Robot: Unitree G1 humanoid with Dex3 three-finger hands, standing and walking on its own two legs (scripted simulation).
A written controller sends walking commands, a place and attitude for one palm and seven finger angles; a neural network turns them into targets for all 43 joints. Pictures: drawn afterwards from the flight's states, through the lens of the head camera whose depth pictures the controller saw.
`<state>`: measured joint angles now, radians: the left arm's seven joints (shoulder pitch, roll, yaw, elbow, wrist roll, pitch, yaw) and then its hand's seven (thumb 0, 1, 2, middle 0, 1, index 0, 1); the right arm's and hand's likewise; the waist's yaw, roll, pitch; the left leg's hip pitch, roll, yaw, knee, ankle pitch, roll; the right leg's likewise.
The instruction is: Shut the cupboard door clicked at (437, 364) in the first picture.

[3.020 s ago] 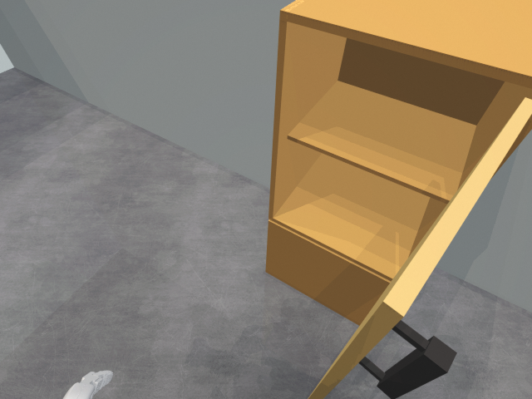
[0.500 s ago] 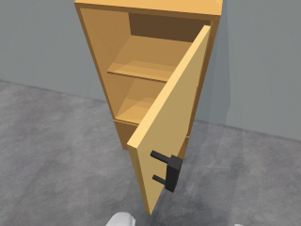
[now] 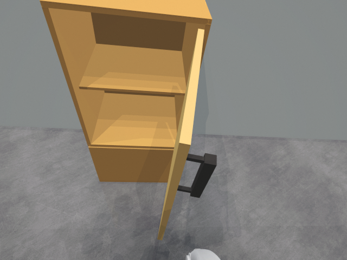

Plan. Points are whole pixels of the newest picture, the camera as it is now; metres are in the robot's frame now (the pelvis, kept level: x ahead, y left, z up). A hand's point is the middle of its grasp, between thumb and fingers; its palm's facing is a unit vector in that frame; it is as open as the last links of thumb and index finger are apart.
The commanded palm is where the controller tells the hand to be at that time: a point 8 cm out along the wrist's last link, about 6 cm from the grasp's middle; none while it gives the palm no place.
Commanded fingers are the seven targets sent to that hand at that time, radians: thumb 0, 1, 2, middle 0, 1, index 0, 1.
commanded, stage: walk to a spot facing it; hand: left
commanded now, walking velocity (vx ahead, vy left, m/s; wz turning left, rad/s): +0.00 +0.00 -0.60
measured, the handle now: (192, 176) +0.29 -0.01 +0.05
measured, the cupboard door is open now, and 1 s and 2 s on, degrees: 79 79 100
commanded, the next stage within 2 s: none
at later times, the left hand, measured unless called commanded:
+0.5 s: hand out of the picture +0.12 +0.11 -0.15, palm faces -0.32 -0.91 -0.26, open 7.4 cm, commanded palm none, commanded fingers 0.00 0.90 0.90 -0.20 -0.30 -0.20 -0.30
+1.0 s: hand out of the picture +0.14 +0.15 -0.18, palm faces -0.54 -0.82 -0.16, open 7.4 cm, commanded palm none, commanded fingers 0.00 0.90 0.90 -0.20 -0.30 -0.20 -0.30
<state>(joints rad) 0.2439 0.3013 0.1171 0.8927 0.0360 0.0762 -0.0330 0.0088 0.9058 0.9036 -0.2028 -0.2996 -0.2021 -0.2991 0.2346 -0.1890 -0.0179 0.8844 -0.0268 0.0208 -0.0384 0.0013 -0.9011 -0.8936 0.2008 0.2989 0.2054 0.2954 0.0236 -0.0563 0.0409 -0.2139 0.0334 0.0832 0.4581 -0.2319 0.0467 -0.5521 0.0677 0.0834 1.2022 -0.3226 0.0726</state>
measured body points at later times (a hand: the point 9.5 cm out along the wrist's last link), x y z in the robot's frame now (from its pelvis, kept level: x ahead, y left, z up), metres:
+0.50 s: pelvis -0.05 -0.04 -0.01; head -0.03 -0.07 +0.44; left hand +0.14 +0.16 -0.13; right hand -0.13 -0.29 -0.17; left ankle +0.00 +0.09 -0.69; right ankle -0.10 -0.12 -0.74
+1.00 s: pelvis -0.02 +0.01 +0.00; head +0.02 +0.04 +0.45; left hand +0.17 +0.19 -0.17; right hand -0.10 -0.24 -0.11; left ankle +0.02 +0.08 -0.74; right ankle -0.12 -0.10 -0.66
